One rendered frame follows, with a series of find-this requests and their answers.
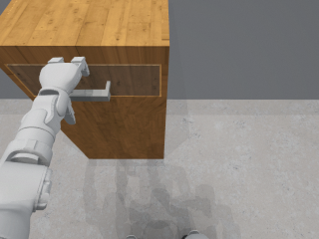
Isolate handle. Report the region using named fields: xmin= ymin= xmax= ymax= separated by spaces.
xmin=69 ymin=81 xmax=111 ymax=102

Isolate left robot upper arm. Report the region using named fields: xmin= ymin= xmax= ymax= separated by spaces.
xmin=0 ymin=161 xmax=53 ymax=239

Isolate cabinet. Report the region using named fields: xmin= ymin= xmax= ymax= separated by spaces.
xmin=0 ymin=0 xmax=169 ymax=159

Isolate left robot forearm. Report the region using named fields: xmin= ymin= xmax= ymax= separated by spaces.
xmin=0 ymin=86 xmax=70 ymax=168

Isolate drawer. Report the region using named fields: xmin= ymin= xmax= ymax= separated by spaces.
xmin=7 ymin=64 xmax=160 ymax=96

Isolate robot right shin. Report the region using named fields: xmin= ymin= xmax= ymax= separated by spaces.
xmin=186 ymin=230 xmax=199 ymax=237

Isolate robot left hand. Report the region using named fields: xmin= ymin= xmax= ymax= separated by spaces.
xmin=39 ymin=57 xmax=90 ymax=124

